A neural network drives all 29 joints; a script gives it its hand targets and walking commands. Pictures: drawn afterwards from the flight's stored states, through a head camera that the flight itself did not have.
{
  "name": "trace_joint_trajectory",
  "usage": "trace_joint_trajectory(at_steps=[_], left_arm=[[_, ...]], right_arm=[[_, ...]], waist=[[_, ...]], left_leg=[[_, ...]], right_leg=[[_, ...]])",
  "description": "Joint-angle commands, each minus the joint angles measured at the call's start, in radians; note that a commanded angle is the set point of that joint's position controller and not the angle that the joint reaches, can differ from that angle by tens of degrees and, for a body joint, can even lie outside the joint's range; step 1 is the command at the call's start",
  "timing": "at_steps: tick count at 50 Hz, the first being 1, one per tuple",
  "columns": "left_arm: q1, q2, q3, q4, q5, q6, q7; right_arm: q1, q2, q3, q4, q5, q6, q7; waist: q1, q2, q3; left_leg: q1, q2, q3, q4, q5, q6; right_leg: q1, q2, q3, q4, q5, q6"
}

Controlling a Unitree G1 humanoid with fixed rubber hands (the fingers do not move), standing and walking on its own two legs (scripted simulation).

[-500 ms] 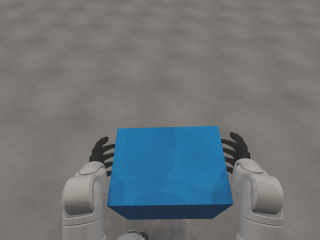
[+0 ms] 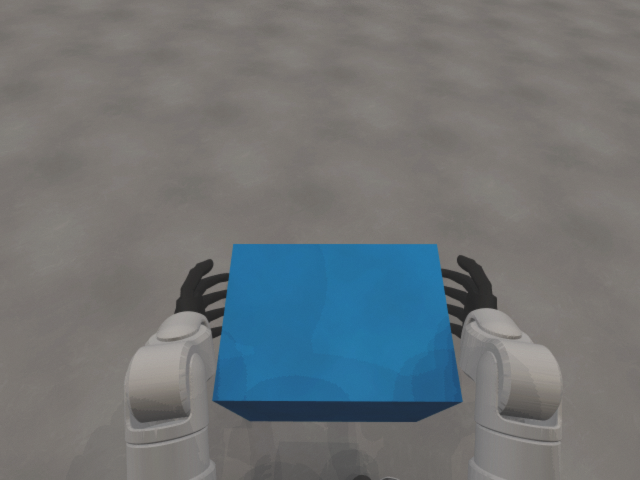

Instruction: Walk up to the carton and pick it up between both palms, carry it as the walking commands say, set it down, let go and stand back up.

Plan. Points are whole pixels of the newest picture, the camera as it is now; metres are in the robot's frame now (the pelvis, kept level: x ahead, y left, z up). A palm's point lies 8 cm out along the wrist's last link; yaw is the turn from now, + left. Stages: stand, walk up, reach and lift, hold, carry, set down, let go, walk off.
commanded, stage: carry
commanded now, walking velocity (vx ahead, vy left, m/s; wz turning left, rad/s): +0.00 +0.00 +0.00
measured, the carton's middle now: (333, 341) +0.29 +0.01 +0.01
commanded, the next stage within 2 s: none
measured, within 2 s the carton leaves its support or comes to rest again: neither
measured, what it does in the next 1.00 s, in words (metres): walks ahead: right foot, then right foot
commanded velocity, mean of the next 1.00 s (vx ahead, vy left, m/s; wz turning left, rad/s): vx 0.30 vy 0.00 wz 0.00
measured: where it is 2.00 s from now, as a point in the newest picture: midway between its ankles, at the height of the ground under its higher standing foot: (270, 293)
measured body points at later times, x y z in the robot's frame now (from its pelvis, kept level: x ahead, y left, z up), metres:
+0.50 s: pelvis +0.13 +0.02 -0.01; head +0.14 +0.03 +0.44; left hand +0.40 +0.20 +0.05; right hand +0.42 -0.12 +0.07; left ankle -0.02 +0.08 -0.73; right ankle +0.14 -0.09 -0.74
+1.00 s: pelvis +0.28 +0.06 -0.01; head +0.31 +0.09 +0.43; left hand +0.53 +0.26 +0.03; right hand +0.59 -0.05 +0.04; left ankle +0.19 +0.16 -0.65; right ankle +0.30 +0.01 -0.74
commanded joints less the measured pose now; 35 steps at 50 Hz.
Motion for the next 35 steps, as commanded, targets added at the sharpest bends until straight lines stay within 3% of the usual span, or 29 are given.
trace_joint_trajectory(at_steps=[1, 2, 3, 4, 5, 6, 7, 9, 10, 11, 12, 13, 14, 16, 20, 21, 22, 23, 24, 25, 26, 27, 28, 30, 31, 32, 33, 34, 35], left_arm=[[-0.517, -0.910, -0.783, -0.002, -0.491, 0.005, -0.299], [-0.543, -0.891, -0.768, -0.006, -0.494, 0.003, -0.309], [-0.564, -0.917, -0.771, 0.016, -0.499, 0.005, -0.312], [-0.508, -0.922, -0.746, 0.042, -0.490, 0.000, -0.317], [-0.492, -0.928, -0.744, 0.070, -0.471, -0.002, -0.308], [-0.500, -0.942, -0.737, 0.068, -0.467, -0.007, -0.308], [-0.533, -0.943, -0.740, 0.051, -0.475, -0.015, -0.302], [-0.601, -0.983, -0.773, -0.042, -0.507, -0.034, -0.293], [-0.629, -0.964, -0.774, -0.096, -0.518, -0.042, -0.294], [-0.646, -0.967, -0.797, -0.133, -0.531, -0.046, -0.286], [-0.575, -0.941, -0.771, -0.093, -0.507, -0.038, -0.287], [-0.569, -0.948, -0.788, -0.100, -0.507, -0.039, -0.280], [-0.514, -0.933, -0.763, -0.084, -0.493, -0.036, -0.279], [-0.530, -0.920, -0.780, -0.111, -0.494, -0.040, -0.277], [-0.531, -0.922, -0.798, -0.101, -0.504, -0.037, -0.273], [-0.551, -0.927, -0.804, -0.109, -0.518, -0.037, -0.282], [-0.552, -0.928, -0.809, -0.117, -0.501, -0.039, -0.273], [-0.563, -0.929, -0.807, -0.104, -0.509, -0.036, -0.277], [-0.554, -0.927, -0.792, -0.080, -0.503, -0.030, -0.278], [-0.535, -0.925, -0.798, -0.093, -0.501, -0.036, -0.279], [-0.525, -0.926, -0.791, -0.069, -0.496, -0.031, -0.280], [-0.539, -0.930, -0.794, -0.063, -0.509, -0.025, -0.278], [-0.541, -0.925, -0.796, -0.073, -0.503, -0.027, -0.278], [-0.554, -0.922, -0.775, -0.023, -0.482, -0.019, -0.275], [-0.613, -0.927, -0.785, -0.037, -0.486, -0.021, -0.269], [-0.562, -0.918, -0.767, -0.013, -0.469, -0.022, -0.273], [-0.603, -0.926, -0.789, -0.034, -0.494, -0.025, -0.271], [-0.645, -0.915, -0.804, -0.060, -0.503, -0.032, -0.272], [-0.673, -0.923, -0.807, -0.056, -0.522, -0.035, -0.277]], right_arm=[[-0.380, 0.874, 0.669, 0.009, 0.372, 0.031, 0.349], [-0.398, 0.875, 0.671, 0.029, 0.374, 0.031, 0.348], [-0.411, 0.878, 0.658, 0.017, 0.373, 0.032, 0.339], [-0.459, 0.892, 0.693, -0.001, 0.404, 0.034, 0.333], [-0.453, 0.896, 0.693, 0.029, 0.411, 0.038, 0.339], [-0.519, 0.923, 0.719, -0.007, 0.442, 0.034, 0.346], [-0.521, 0.939, 0.720, 0.003, 0.448, 0.034, 0.345], [-0.563, 0.969, 0.721, -0.066, 0.457, 0.016, 0.348], [-0.569, 0.962, 0.721, -0.084, 0.461, 0.010, 0.348], [-0.545, 0.955, 0.713, -0.090, 0.455, 0.009, 0.345], [-0.573, 0.954, 0.731, -0.107, 0.480, 0.007, 0.344], [-0.540, 0.950, 0.731, -0.118, 0.476, 0.004, 0.342], [-0.491, 0.940, 0.723, -0.096, 0.461, 0.009, 0.338], [-0.460, 0.930, 0.718, -0.079, 0.455, 0.010, 0.344], [-0.398, 0.928, 0.699, -0.043, 0.439, 0.007, 0.341], [-0.468, 0.929, 0.704, -0.090, 0.451, 0.001, 0.341], [-0.450, 0.924, 0.706, -0.076, 0.457, 0.005, 0.347], [-0.471, 0.922, 0.702, -0.071, 0.456, 0.005, 0.342], [-0.474, 0.914, 0.703, -0.070, 0.453, 0.008, 0.340], [-0.461, 0.904, 0.709, -0.075, 0.446, 0.007, 0.341], [-0.476, 0.910, 0.714, -0.061, 0.461, 0.013, 0.343], [-0.424, 0.890, 0.676, -0.033, 0.437, 0.012, 0.336], [-0.412, 0.889, 0.676, -0.019, 0.435, 0.016, 0.340], [-0.463, 0.888, 0.681, -0.013, 0.452, 0.019, 0.346], [-0.446, 0.898, 0.672, 0.021, 0.468, 0.022, 0.352], [-0.460, 0.880, 0.674, 0.013, 0.454, 0.017, 0.353], [-0.455, 0.904, 0.663, 0.018, 0.456, 0.023, 0.357], [-0.441, 0.912, 0.651, 0.042, 0.446, 0.017, 0.359], [-0.473, 0.923, 0.654, 0.027, 0.443, 0.011, 0.355]], waist=[[-0.017, 0.071, -0.376], [-0.021, -0.025, -0.436], [-0.019, -0.079, -0.459], [-0.004, -0.152, -0.472], [-0.006, -0.126, -0.470], [-0.010, -0.093, -0.473], [-0.018, -0.120, -0.478], [-0.026, -0.094, -0.530], [-0.026, -0.033, -0.537], [-0.027, -0.003, -0.531], [-0.024, -0.023, -0.539], [-0.026, 0.022, -0.535], [-0.026, -0.001, -0.570], [-0.029, 0.031, -0.538], [-0.030, 0.080, -0.525], [-0.027, 0.051, -0.508], [-0.027, 0.107, -0.484], [-0.024, 0.051, -0.490], [-0.020, 0.039, -0.464], [-0.011, -0.027, -0.472], [-0.006, -0.065, -0.447], [-0.004, -0.049, -0.457], [-0.009, -0.068, -0.423], [-0.030, -0.057, -0.382], [-0.053, 0.052, -0.303], [-0.040, 0.285, -0.267], [-0.036, 0.376, -0.174], [-0.054, 0.276, -0.144], [-0.060, 0.180, -0.108]], left_leg=[[0.063, 0.151, -0.014, 0.220, 0.644, -0.042], [-0.062, 0.117, -0.020, 0.285, 0.388, -0.062], [-0.233, 0.072, -0.049, 0.316, 0.003, -0.072], [-0.333, 0.053, -0.087, 0.361, -0.170, -0.073], [-0.323, 0.069, -0.117, 0.268, -0.200, -0.073], [-0.298, 0.075, -0.114, 0.214, -0.175, -0.072], [-0.241, 0.062, -0.089, 0.075, -0.101, -0.069], [-0.114, 0.115, -0.114, 0.087, 0.113, -0.066], [-0.099, 0.120, -0.113, 0.085, 0.124, -0.070], [-0.060, 0.136, -0.121, 0.100, 0.354, -0.064], [-0.065, 0.140, -0.129, 0.143, 0.452, -0.067], [-0.049, 0.135, -0.122, 0.129, 0.491, -0.063], [-0.026, 0.132, -0.136, 0.149, 0.548, -0.056], [-0.030, 0.136, -0.122, 0.136, 0.553, -0.060], [0.027, 0.141, -0.107, 0.212, 0.834, -0.061], [-0.011, 0.141, -0.117, 0.204, 0.790, -0.060], [-0.039, 0.142, -0.103, 0.175, 0.805, -0.086], [-0.037, 0.149, -0.104, 0.185, 0.791, -0.087], [-0.091, 0.122, -0.070, 0.183, 0.651, -0.079], [-0.180, 0.100, -0.053, 0.219, 0.453, -0.080], [-0.273, 0.076, -0.030, 0.198, 0.345, -0.090], [-0.358, 0.055, -0.018, 0.181, 0.216, -0.090], [-0.347, 0.032, -0.024, 0.143, 0.027, -0.081], [-0.194, 0.050, -0.039, -0.007, -0.010, -0.051], [0.031, 0.103, -0.120, -0.115, 0.138, -0.039], [0.313, 0.253, -0.300, -0.090, 0.600, -0.013], [0.502, 0.323, -0.321, 0.002, 1.150, -0.005], [0.513, 0.311, -0.330, 0.015, 1.172, 0.046], [0.503, 0.306, -0.333, 0.003, 1.214, 0.035]], right_leg=[[0.314, -0.041, 0.011, -0.145, 0.362, -0.039], [0.466, -0.164, 0.135, -0.088, 0.669, -0.081], [0.628, -0.282, 0.246, -0.012, 0.864, -0.146], [0.733, -0.346, 0.325, 0.002, 0.925, -0.213], [0.686, -0.329, 0.322, -0.028, 0.811, -0.219], [0.630, -0.304, 0.287, -0.044, 0.681, -0.204], [0.607, -0.266, 0.229, -0.034, 0.599, -0.165], [0.518, -0.207, 0.150, -0.012, 0.528, -0.101], [0.504, -0.200, 0.162, -0.013, 0.458, -0.099], [0.493, -0.192, 0.139, 0.033, 0.610, -0.104], [0.491, -0.177, 0.126, 0.045, 0.634, -0.100], [0.479, -0.176, 0.136, 0.062, 0.641, -0.113], [0.485, -0.165, 0.127, 0.068, 0.606, -0.107], [0.449, -0.148, 0.116, 0.083, 0.531, -0.113], [0.391, -0.110, 0.084, 0.101, 0.453, -0.098], [0.395, -0.101, 0.073, 0.107, 0.421, -0.094], [0.420, -0.106, 0.075, 0.086, 0.370, -0.093], [0.449, -0.089, 0.044, 0.044, 0.294, -0.087], [0.498, -0.098, 0.056, 0.047, 0.329, -0.095], [0.595, -0.125, 0.098, 0.040, 0.289, -0.124], [0.688, -0.153, 0.150, 0.039, 0.373, -0.152], [0.791, -0.199, 0.188, 0.044, 0.345, -0.186], [0.706, -0.245, 0.247, 0.003, 0.177, -0.196], [0.552, -0.209, 0.174, 0.053, 0.057, -0.145], [0.241, -0.174, 0.078, 0.186, -0.003, -0.083], [-0.110, -0.090, -0.042, 0.361, -0.291, -0.032], [-0.407, -0.010, -0.107, 0.542, -0.545, 0.012], [-0.466, 0.001, -0.075, 0.503, -0.533, 0.009], [-0.482, -0.009, -0.081, 0.535, -0.522, 0.009]])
